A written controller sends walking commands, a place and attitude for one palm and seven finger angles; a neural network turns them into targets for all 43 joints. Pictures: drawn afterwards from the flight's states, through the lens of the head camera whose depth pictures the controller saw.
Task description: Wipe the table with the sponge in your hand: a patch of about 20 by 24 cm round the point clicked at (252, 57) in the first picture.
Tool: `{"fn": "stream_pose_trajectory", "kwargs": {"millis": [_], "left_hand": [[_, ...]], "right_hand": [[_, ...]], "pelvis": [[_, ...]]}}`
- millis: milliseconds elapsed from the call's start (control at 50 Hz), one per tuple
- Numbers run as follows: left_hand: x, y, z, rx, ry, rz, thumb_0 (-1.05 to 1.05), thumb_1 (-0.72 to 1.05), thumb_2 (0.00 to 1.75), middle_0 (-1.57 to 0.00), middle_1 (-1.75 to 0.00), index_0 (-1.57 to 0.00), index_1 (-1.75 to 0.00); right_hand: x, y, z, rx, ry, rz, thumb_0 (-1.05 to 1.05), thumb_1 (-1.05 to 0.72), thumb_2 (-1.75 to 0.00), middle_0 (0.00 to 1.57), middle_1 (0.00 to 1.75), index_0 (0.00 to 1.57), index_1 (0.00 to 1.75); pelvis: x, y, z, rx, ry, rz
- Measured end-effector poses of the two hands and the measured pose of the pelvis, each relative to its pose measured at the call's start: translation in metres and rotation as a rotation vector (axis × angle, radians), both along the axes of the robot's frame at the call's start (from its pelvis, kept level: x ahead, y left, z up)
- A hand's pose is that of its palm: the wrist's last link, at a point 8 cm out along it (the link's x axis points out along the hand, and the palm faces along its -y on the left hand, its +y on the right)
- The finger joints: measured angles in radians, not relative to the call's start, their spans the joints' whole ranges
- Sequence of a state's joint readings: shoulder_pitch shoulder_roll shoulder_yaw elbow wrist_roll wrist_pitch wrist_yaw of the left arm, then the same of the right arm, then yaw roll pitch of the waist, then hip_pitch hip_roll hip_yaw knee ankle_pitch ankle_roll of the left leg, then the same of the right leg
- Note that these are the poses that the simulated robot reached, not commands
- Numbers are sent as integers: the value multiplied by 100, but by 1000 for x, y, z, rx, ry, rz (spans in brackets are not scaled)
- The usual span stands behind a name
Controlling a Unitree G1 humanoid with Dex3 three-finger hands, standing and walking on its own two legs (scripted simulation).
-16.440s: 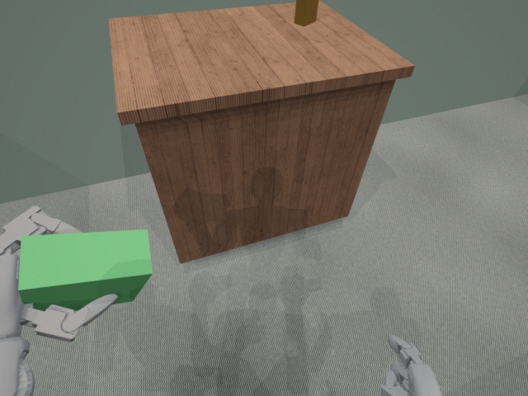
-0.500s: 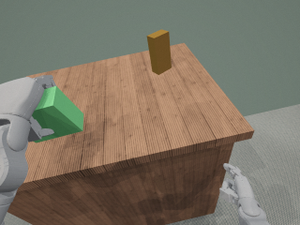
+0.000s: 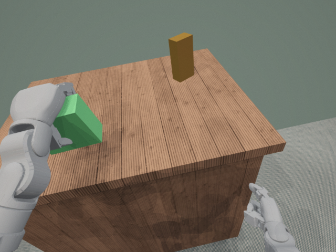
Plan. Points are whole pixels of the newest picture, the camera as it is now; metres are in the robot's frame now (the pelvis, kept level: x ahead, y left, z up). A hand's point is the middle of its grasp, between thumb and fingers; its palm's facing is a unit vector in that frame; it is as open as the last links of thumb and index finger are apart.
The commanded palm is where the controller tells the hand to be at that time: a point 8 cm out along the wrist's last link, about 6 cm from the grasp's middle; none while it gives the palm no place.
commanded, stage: move the sponge above the wiping area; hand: left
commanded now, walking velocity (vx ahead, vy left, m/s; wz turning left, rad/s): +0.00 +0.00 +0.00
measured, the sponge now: (68, 130) +0.28 +0.28 +0.19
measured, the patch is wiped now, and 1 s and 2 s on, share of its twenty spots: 0.00 0.00 0.00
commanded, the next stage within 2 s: none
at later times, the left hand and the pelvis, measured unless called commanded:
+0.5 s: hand (61, 120) +0.29 +0.29 +0.21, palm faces +0.15 +0.01 -0.99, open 9.7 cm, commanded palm +0.24 +0.29 +0.28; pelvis -0.01 +0.00 +0.00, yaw +0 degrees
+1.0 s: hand (54, 127) +0.29 +0.32 +0.19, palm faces +0.09 +0.02 -1.00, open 9.7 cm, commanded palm +0.26 +0.30 +0.27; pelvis -0.02 +0.00 -0.01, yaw +1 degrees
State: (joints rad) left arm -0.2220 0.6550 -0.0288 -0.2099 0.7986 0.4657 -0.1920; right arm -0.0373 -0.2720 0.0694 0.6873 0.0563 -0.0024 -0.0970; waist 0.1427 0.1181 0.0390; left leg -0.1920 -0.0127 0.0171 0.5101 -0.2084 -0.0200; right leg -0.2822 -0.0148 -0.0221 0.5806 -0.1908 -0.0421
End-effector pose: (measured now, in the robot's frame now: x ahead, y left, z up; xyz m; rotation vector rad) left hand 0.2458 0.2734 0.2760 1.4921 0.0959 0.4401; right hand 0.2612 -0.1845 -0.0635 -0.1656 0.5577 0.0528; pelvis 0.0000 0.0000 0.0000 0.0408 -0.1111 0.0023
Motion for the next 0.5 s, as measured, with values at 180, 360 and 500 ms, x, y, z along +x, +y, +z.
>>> {"fn": "stream_pose_trajectory", "kwargs": {"millis": [180, 360, 500], "left_hand": [[9, 11, -1, -4, 19, 48, 0, -45, 101, -78, -135, -78, -136], [14, 5, -15, 14, 79, 24, 0, -45, 101, -78, -135, -78, -136], [17, 7, -13, 22, 76, 39, 0, -45, 101, -78, -135, -78, -136]], "right_hand": [[-9, 3, -3, 2, 13, -5, 1, -90, -90, 20, 30, 20, 30], [-18, -4, -9, -15, 29, -21, 1, -90, -90, 20, 30, 20, 30], [-22, -10, -13, -17, 37, -33, 1, -90, -90, 20, 30, 20, 30]], "pelvis": [[-5, 3, 0, 1, 5, 3], [-8, 4, -2, 3, 3, 4], [-9, 1, -3, 4, 5, 2]]}}
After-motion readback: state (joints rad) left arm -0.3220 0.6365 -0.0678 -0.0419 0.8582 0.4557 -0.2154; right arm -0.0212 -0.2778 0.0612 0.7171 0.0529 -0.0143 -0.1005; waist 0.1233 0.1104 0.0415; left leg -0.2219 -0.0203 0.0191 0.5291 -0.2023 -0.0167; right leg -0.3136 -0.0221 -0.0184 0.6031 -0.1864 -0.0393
